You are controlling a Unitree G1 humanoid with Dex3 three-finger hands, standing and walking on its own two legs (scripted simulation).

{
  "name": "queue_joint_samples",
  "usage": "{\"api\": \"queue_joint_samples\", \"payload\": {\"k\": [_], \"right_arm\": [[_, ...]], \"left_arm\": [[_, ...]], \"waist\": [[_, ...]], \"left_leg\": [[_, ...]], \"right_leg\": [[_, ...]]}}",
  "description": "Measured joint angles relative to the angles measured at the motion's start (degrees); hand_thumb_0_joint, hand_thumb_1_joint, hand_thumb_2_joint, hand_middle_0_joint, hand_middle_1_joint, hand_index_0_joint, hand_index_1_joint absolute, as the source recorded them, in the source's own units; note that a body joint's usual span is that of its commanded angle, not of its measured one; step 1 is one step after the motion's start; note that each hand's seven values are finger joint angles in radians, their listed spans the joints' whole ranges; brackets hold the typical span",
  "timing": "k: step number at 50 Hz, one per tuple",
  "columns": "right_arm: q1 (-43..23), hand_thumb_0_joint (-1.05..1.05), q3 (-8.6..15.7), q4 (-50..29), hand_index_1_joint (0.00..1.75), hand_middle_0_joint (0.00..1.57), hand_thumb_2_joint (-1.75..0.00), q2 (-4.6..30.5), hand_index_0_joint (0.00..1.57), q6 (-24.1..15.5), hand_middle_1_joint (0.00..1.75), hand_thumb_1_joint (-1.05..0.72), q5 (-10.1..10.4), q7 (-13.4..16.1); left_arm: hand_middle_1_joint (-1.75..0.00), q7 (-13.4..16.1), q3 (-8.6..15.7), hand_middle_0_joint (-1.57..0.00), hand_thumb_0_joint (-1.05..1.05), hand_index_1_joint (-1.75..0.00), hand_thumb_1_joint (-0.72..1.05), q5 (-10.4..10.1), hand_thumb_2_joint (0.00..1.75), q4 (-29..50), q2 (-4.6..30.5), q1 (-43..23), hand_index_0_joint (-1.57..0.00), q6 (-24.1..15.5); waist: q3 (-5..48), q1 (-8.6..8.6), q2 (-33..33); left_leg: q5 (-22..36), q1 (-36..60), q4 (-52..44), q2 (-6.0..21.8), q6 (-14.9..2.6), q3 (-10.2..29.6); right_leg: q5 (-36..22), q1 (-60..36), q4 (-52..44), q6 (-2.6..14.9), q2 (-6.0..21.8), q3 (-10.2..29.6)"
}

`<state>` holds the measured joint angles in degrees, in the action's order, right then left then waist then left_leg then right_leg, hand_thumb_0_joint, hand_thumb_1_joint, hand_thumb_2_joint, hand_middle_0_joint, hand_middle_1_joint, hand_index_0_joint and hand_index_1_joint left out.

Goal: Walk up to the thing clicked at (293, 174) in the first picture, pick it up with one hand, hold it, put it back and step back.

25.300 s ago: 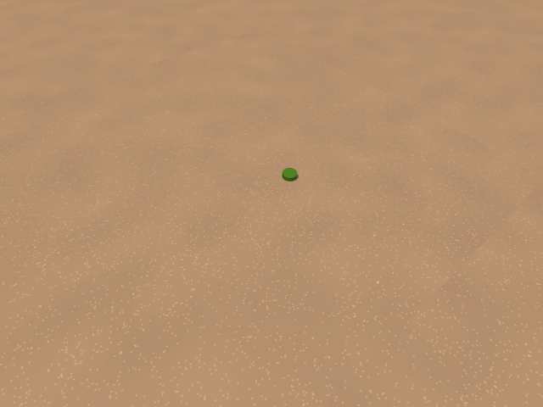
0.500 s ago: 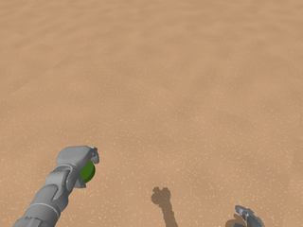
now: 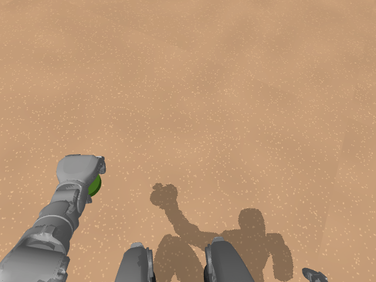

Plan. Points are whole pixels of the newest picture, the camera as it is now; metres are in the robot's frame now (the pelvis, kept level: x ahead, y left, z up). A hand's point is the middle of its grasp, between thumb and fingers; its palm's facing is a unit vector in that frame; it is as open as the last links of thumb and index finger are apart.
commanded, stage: crouch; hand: left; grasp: from above
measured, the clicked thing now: (84, 182) +0.39 +0.23 -0.14
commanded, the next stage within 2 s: lower in 1.42 s
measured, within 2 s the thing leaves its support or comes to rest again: neither
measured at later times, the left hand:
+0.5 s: hand (103, 199) +0.40 +0.24 -0.34, palm faces -0.45 +0.01 -0.90, open 9.0 cm
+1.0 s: hand (110, 201) +0.42 +0.24 -0.44, palm faces -0.46 -0.01 -0.89, open 8.9 cm
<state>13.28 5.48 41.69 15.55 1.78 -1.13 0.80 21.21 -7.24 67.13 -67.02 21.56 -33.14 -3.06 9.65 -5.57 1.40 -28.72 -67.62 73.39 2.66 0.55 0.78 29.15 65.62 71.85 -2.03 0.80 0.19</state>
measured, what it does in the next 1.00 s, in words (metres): lowers itself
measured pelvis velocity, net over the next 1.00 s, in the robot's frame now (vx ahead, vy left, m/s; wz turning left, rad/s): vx -0.04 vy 0.00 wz -0.08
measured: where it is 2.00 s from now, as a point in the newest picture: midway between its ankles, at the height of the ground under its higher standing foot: outside the picture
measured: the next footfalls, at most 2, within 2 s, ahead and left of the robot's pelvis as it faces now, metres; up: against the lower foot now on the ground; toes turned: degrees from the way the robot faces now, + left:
none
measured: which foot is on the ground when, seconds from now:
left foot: down 0.00-1.00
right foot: down 0.00-1.00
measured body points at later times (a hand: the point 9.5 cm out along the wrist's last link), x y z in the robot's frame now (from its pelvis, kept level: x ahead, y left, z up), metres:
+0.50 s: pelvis -0.03 +0.00 -0.19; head +0.18 +0.03 +0.21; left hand +0.42 +0.23 -0.29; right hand +0.03 -0.27 -0.32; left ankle +0.05 +0.12 -0.62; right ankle +0.04 -0.14 -0.62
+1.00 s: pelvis -0.04 +0.00 -0.28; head +0.18 +0.03 +0.11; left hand +0.44 +0.24 -0.39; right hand +0.00 -0.28 -0.40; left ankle +0.05 +0.12 -0.62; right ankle +0.04 -0.14 -0.62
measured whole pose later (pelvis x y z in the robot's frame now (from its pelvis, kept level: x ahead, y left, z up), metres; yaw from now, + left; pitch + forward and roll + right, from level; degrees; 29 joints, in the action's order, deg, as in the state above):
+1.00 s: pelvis -0.04 +0.00 -0.28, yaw -4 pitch +35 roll -6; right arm 8.3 0.6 43.7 14.1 -3.1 -7.4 -5.9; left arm 22.5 3.0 71.1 -81.6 35.7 -52.8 -8.7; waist 6.4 -11.6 0.5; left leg -38.1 -127.2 129.8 1.8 1.0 6.8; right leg 39.0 123.1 126.7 -2.6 -0.8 -1.7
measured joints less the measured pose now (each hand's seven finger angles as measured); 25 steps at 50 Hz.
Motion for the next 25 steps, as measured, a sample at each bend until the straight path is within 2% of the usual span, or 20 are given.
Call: {"api": "queue_joint_samples", "payload": {"k": [5, 14, 20, 25], "right_arm": [[0.7, 0.00, 0.0, 0.5, 0.30, 0.20, -0.90, -0.9, 0.20, -0.6, 0.30, -0.91, -0.7, 0.1], [-0.1, 0.00, -1.7, 0.8, 0.30, 0.21, -0.90, -3.1, 0.20, -2.3, 0.30, -0.91, -2.0, -0.8], [-1.7, 0.00, -2.7, 1.2, 0.30, 0.21, -0.90, -3.3, 0.20, -3.8, 0.30, -0.90, -2.8, -2.0], [-3.6, 0.00, -3.1, 1.6, 0.30, 0.21, -0.90, -2.7, 0.20, -4.7, 0.30, -0.91, -3.8, -3.2]], "left_arm": [[-0.62, 0.4, 1.9, -0.59, -0.01, -0.61, 0.08, -0.1, 0.44, -1.0, 1.2, -3.3, -0.78, 0.8], [-0.61, -1.3, 4.7, -0.59, -0.01, -0.62, 0.08, -0.2, 0.45, -3.9, 4.1, -8.0, -0.78, -0.3], [-0.60, -1.0, 6.1, -0.60, -0.01, -0.60, 0.08, 1.2, 0.44, -3.9, 6.3, -9.4, -0.79, -2.9], [-0.60, 0.6, 7.2, -0.61, -0.01, -0.59, 0.08, 2.7, 0.44, -4.8, 7.8, -11.3, -0.80, -3.9]], "waist": [[1.7, -1.21, 0.9], [2.0, -2.73, 2.0], [1.9, -3.13, 1.6], [1.3, -3.37, 0.8]], "left_leg": [[-3.0, -12.7, 11.0, -0.1, -0.48, 0.3], [-5.8, -30.1, 25.6, -0.6, -0.87, 1.2], [-7.2, -39.6, 33.7, -0.8, -0.67, 2.5], [-8.3, -45.6, 39.4, -1.0, -0.39, 3.4]], "right_leg": [[3.0, 12.5, 10.7, -0.24, -0.1, 0.2], [6.1, 29.3, 25.2, -0.51, 0.1, 0.2], [7.8, 38.2, 32.9, -0.61, 0.0, -0.5], [9.2, 43.7, 38.5, -0.62, 0.0, -1.0]]}}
